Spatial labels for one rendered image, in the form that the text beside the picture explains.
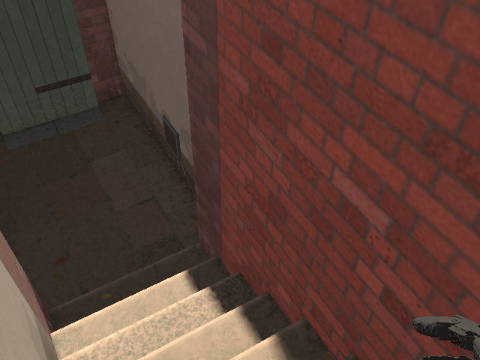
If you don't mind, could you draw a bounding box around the right robot hand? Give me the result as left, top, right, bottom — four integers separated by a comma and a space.
412, 315, 480, 360

